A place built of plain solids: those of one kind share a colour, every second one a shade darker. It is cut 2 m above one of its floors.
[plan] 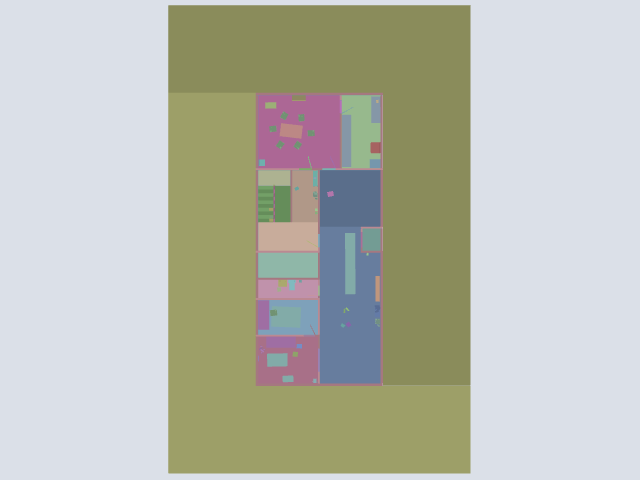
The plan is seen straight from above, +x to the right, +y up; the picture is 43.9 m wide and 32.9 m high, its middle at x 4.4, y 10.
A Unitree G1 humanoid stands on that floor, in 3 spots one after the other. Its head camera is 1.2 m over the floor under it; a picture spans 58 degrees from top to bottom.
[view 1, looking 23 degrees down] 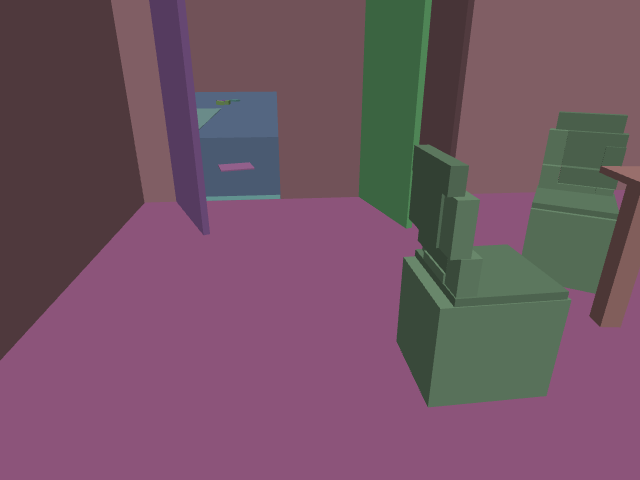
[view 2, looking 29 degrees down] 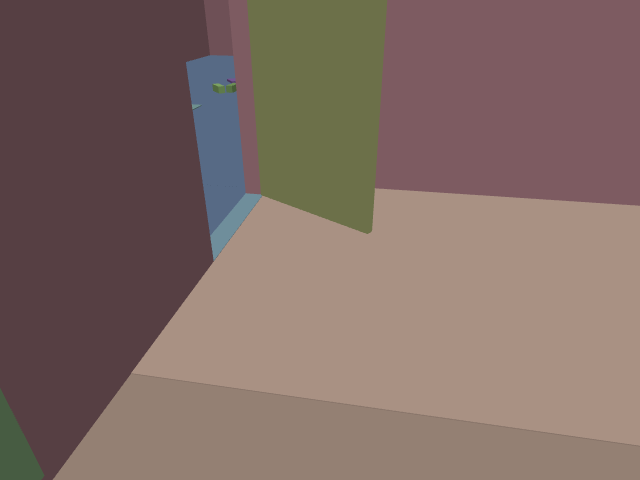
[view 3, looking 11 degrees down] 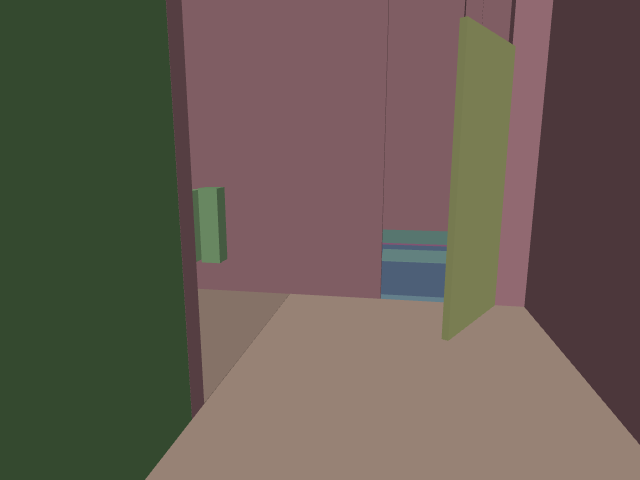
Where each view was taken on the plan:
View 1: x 4.53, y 18.73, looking -95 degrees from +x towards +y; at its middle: floor_mess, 3.07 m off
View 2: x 3.38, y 12.22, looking -80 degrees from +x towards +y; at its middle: floor_stair_hall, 2.47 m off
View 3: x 0.69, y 10.31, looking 10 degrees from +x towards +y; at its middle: wall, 3.70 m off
